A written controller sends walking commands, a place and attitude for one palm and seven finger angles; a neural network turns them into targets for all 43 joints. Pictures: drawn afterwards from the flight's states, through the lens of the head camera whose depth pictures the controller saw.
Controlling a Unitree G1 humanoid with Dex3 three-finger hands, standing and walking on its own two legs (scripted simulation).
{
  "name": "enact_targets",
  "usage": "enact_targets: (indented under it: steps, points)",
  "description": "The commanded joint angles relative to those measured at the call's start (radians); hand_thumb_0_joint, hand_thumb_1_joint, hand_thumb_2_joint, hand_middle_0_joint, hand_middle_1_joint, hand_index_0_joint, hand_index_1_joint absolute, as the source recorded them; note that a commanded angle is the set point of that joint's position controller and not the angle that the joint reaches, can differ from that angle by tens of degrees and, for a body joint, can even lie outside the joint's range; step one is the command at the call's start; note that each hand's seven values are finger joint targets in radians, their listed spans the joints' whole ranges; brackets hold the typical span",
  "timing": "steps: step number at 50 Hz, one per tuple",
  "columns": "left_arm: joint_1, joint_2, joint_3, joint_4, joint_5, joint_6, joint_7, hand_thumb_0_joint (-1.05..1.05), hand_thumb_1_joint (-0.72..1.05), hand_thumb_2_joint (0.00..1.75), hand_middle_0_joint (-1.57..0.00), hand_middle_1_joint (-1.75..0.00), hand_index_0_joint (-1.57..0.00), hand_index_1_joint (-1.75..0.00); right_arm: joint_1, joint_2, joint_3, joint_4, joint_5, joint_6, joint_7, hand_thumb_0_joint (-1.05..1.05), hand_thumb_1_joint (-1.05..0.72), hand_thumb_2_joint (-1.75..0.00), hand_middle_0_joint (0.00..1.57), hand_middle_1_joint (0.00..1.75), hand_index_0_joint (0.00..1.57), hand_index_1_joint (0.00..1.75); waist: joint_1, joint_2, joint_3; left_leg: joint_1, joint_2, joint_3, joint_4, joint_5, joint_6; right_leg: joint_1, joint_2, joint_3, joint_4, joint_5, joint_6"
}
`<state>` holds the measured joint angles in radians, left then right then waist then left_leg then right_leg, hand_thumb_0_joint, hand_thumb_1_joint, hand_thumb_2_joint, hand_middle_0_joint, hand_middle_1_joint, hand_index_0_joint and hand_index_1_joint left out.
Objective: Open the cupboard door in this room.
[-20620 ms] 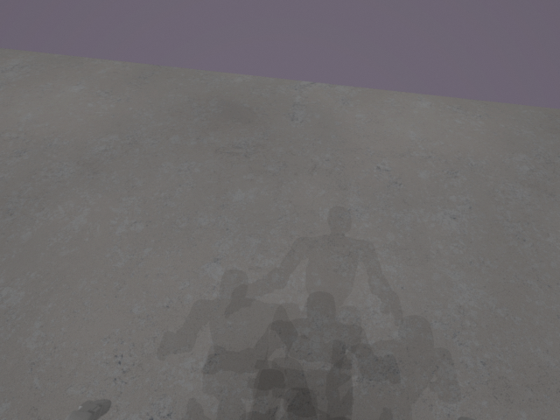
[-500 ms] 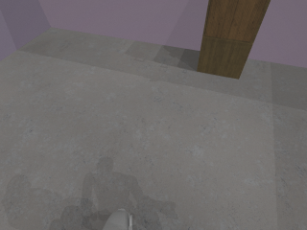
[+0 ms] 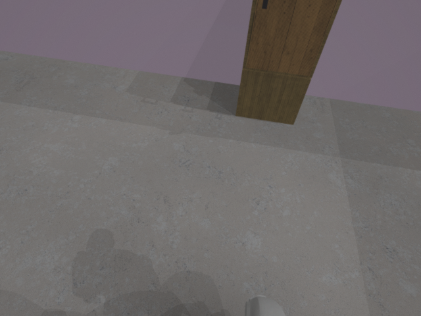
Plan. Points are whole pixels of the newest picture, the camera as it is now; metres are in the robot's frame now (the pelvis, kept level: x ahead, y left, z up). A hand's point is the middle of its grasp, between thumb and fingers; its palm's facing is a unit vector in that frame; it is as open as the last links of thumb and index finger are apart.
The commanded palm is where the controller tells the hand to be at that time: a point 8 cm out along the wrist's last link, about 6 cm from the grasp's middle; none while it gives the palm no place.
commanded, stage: turn or walk to find it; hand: left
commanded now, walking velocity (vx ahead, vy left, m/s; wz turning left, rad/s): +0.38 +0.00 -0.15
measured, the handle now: out of the picture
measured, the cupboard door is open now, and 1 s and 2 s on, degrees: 0 0 0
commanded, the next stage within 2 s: stand and wait in 0.70 s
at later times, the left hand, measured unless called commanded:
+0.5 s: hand (166, 251) +0.29 +0.12 -0.16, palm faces -0.01 -0.97 -0.26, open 7.1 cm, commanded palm none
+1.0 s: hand (165, 204) +0.43 +0.15 -0.18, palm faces +0.01 -0.98 -0.18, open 7.4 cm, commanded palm none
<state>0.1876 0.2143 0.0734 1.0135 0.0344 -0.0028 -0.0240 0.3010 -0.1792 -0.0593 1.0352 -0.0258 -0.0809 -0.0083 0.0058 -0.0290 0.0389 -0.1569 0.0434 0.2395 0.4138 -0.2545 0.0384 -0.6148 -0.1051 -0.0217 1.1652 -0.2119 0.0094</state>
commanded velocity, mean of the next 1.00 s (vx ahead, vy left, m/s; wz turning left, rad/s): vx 0.26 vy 0.00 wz -0.03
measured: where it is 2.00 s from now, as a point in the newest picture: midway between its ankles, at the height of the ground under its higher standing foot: (219, 267)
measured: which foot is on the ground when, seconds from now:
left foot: down 0.00-0.24, up 0.26-0.72, down 0.74-1.00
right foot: up 0.00-0.22, down 0.24-0.74, up 0.76-1.00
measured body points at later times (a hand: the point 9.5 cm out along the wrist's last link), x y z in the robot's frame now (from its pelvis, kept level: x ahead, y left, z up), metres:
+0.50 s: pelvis +0.21 -0.07 +0.00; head +0.23 -0.09 +0.45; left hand +0.29 +0.18 -0.14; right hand +0.22 -0.30 -0.16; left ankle +0.26 +0.08 -0.67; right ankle +0.20 -0.15 -0.74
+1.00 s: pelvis +0.40 -0.02 +0.00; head +0.42 -0.02 +0.45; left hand +0.43 +0.21 -0.16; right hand +0.43 -0.26 -0.15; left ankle +0.42 +0.07 -0.74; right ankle +0.42 -0.17 -0.69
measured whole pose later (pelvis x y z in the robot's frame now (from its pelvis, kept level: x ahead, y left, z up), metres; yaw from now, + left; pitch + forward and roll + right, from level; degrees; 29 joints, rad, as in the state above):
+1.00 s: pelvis +0.40 -0.02 +0.00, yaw -2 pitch -2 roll +0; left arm 0.23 0.17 0.03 1.09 0.02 -0.02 0.01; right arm 0.23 -0.17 -0.04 1.07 -0.02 -0.05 -0.01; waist 0.01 -0.02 0.07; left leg -0.20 0.05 0.19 0.44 -0.21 0.04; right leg -0.47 -0.11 -0.06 0.96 -0.33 0.05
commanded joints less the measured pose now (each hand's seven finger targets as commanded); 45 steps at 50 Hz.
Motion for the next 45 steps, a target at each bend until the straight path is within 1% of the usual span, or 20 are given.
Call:
enact_targets:
  steps: [1,5,8,10,11,12,13,14,16,19,24,32,34,35,36,37,38,39,41,45]
  points:
    - [-0.041,-0.015,-0.006,-0.069,0.0,-0.001,-0.011,0.0,0.9,0.9,-0.2,-0.3,-0.2,-0.3,0.103,-0.098,-0.017,-0.005,0.003,-0.018,-0.003,0.0,-0.9,-0.9,0.2,0.3,0.2,0.3,-0.012,0.102,0.062,0.003,0.273,-0.164,-0.253,0.149,0.095,-0.047,-0.046,-0.002,-0.172,0.076,0.02]
    - [-0.186,-0.024,-0.021,-0.107,-0.002,-0.016,-0.012,0.0,0.9,0.9,-0.2,-0.3,-0.2,-0.3,0.198,-0.104,-0.018,0.041,-0.004,-0.009,-0.002,0.0,-0.9,-0.9,0.2,0.3,0.2,0.3,-0.069,0.128,0.071,0.112,0.268,-0.116,-0.196,0.349,0.081,-0.005,-0.01,-0.073,-0.411,0.055,0.006]
    - [-0.185,-0.007,-0.021,-0.105,-0.005,-0.027,-0.01,0.0,0.9,0.9,-0.2,-0.3,-0.2,-0.3,0.195,-0.125,-0.021,0.054,-0.006,0.001,-0.003,0.0,-0.9,-0.9,0.2,0.3,0.2,0.3,-0.057,0.161,0.04,0.154,0.286,-0.101,-0.124,0.451,0.07,0.103,0.026,-0.105,-0.53,-0.008,-0.023]
    - [-0.046,0.019,-0.013,-0.057,-0.004,-0.042,-0.005,0.0,0.9,0.9,-0.2,-0.3,-0.2,-0.3,0.191,-0.129,-0.017,0.062,0.0,0.007,-0.004,0.0,-0.9,-0.9,0.2,0.3,0.2,0.3,0.014,0.12,-0.042,0.132,0.249,-0.064,0.06,0.637,0.035,0.348,0.088,-0.154,-0.653,0.031,-0.049]
    - [0.114,0.068,0.0,-0.002,0.0,-0.055,0.001,0.0,0.9,0.9,-0.2,-0.3,-0.2,-0.3,0.177,-0.124,-0.016,0.061,0.006,0.005,0.001,0.0,-0.9,-0.9,0.2,0.3,0.2,0.3,0.09,0.076,-0.137,0.02,0.211,-0.035,0.252,0.604,-0.002,0.613,0.072,-0.125,-0.688,0.093,-0.071]
    - [0.282,0.178,0.028,0.05,0.003,-0.068,0.017,0.0,0.9,0.9,-0.2,-0.3,-0.2,-0.3,0.174,-0.077,-0.005,0.039,0.018,0.001,0.012,0.0,-0.9,-0.9,0.2,0.3,0.2,0.3,0.151,-0.115,-0.256,-0.24,0.129,0.016,0.541,0.248,-0.043,0.891,-0.17,0.147,-0.705,0.132,-0.144]
    - [0.344,0.261,0.042,0.074,-0.017,-0.068,0.024,0.0,0.9,0.9,-0.2,-0.3,-0.2,-0.3,0.156,-0.055,0.005,0.001,0.022,0.005,0.009,0.0,-0.9,-0.9,0.2,0.3,0.2,0.3,0.13,-0.21,-0.289,-0.447,0.01,-0.063,0.796,-0.325,-0.067,0.974,-0.354,0.457,-0.782,0.313,-0.242]
    - [0.294,0.253,0.046,0.067,-0.028,-0.064,0.031,0.0,0.9,0.9,-0.2,-0.3,-0.2,-0.3,0.086,-0.078,-0.003,-0.005,0.027,0.017,0.003,0.0,-0.9,-0.9,0.2,0.3,0.2,0.3,0.132,-0.164,-0.266,-0.479,0.047,-0.189,0.914,-0.312,-0.054,0.886,-0.373,0.464,-0.818,0.308,-0.247]
    - [0.14,0.15,0.015,0.029,-0.029,-0.065,0.033,0.0,0.9,0.9,-0.2,-0.3,-0.2,-0.3,0.019,-0.055,-0.009,-0.005,0.014,0.022,0.006,0.0,-0.9,-0.9,0.2,0.3,0.2,0.3,0.07,0.006,-0.068,-0.516,0.119,-0.23,0.911,-0.129,-0.051,0.652,-0.289,0.29,-0.86,0.178,-0.197]
    - [0.06,0.069,-0.01,0.026,-0.018,-0.079,0.037,0.0,0.9,0.9,-0.2,-0.3,-0.2,-0.3,0.12,-0.011,-0.009,0.034,0.0,0.054,0.013,0.0,-0.9,-0.9,0.2,0.3,0.2,0.3,-0.025,-0.08,-0.011,-0.395,0.131,-0.203,0.782,-0.031,-0.071,0.432,-0.19,0.097,-0.939,0.111,-0.139]
    - [0.083,0.055,-0.011,0.02,-0.014,-0.093,0.037,0.0,0.9,0.9,-0.2,-0.3,-0.2,-0.3,0.02,-0.012,-0.012,-0.021,-0.002,0.062,0.032,0.0,-0.9,-0.9,0.2,0.3,0.2,0.3,-0.025,-0.109,0.045,-0.42,0.141,-0.184,0.593,0.059,-0.092,0.378,-0.168,0.047,-1.0,0.053,-0.16]
    - [0.168,0.119,-0.007,0.071,-0.013,-0.09,0.034,0.0,0.9,0.9,-0.2,-0.3,-0.2,-0.3,-0.214,-0.051,0.001,-0.108,0.0,0.038,0.052,0.0,-0.9,-0.9,0.2,0.3,0.2,0.3,0.028,-0.068,0.079,-0.377,0.097,-0.123,0.256,0.062,-0.06,0.554,-0.191,0.028,-0.95,0.168,-0.155]
    - [0.175,0.124,-0.005,0.082,-0.012,-0.084,0.035,0.0,0.9,0.9,-0.2,-0.3,-0.2,-0.3,-0.184,-0.071,-0.003,-0.105,0.0,0.031,0.047,0.0,-0.9,-0.9,0.2,0.3,0.2,0.3,0.003,-0.034,0.068,-0.267,0.077,-0.105,0.189,0.035,-0.045,0.547,-0.193,0.024,-0.875,0.25,-0.147]
    - [0.161,0.127,-0.005,0.081,-0.014,-0.083,0.035,0.0,0.9,0.9,-0.2,-0.3,-0.2,-0.3,-0.098,-0.089,-0.007,-0.079,-0.005,0.025,0.041,0.0,-0.9,-0.9,0.2,0.3,0.2,0.3,-0.045,0.003,0.026,-0.124,0.045,-0.081,0.134,0.046,-0.037,0.513,-0.164,-0.016,-0.753,0.345,-0.128]
    - [0.162,0.112,-0.008,0.077,-0.02,-0.082,0.034,0.0,0.9,0.9,-0.2,-0.3,-0.2,-0.3,0.049,-0.135,-0.016,-0.031,-0.012,0.017,0.03,0.0,-0.9,-0.9,0.2,0.3,0.2,0.3,-0.102,0.081,-0.07,0.113,0.059,-0.108,0.065,0.112,-0.016,0.431,-0.099,-0.078,-0.525,0.392,-0.085]
    - [0.211,0.058,-0.017,0.062,-0.03,-0.078,0.026,0.0,0.9,0.9,-0.2,-0.3,-0.2,-0.3,0.188,-0.247,-0.04,0.004,-0.024,0.009,0.017,0.0,-0.9,-0.9,0.2,0.3,0.2,0.3,-0.133,0.301,-0.208,0.37,0.299,-0.411,0.031,0.256,0.071,0.207,0.033,-0.151,-0.223,0.079,-0.024]
    - [0.184,0.046,-0.029,0.035,-0.029,-0.086,0.025,0.0,0.9,0.9,-0.2,-0.3,-0.2,-0.3,0.241,-0.289,-0.043,0.023,-0.007,0.022,0.011,0.0,-0.9,-0.9,0.2,0.3,0.2,0.3,-0.135,0.369,-0.249,0.413,0.437,-0.572,-0.046,0.418,0.154,0.079,0.09,-0.094,-0.012,-0.386,-0.019]
    - [0.121,0.05,-0.03,0.029,-0.029,-0.074,0.032,0.0,0.9,0.9,-0.2,-0.3,-0.2,-0.3,0.183,-0.268,-0.037,0.015,0.002,0.027,0.0,0.0,-0.9,-0.9,0.2,0.3,0.2,0.3,-0.12,0.281,-0.203,0.304,0.451,-0.562,-0.072,0.407,0.166,0.038,0.043,-0.027,0.091,-0.38,-0.018]
    - [0.092,0.029,-0.027,0.044,-0.021,-0.065,0.025,0.0,0.9,0.9,-0.2,-0.3,-0.2,-0.3,0.05,-0.171,-0.011,-0.017,0.002,0.019,-0.004,0.0,-0.9,-0.9,0.2,0.3,0.2,0.3,-0.064,0.174,-0.066,0.125,0.37,-0.398,-0.094,0.459,0.129,0.032,-0.016,-0.001,0.081,-0.254,-0.001]
    - [0.191,-0.033,-0.038,0.089,-0.019,-0.023,0.03,0.0,0.9,0.9,-0.2,-0.3,-0.2,-0.3,-0.024,-0.108,0.012,-0.009,0.012,0.006,-0.01,0.0,-0.9,-0.9,0.2,0.3,0.2,0.3,0.016,0.154,-0.078,-0.028,0.26,-0.181,-0.118,0.613,0.083,0.195,-0.017,-0.027,-0.08,-0.132,0.031]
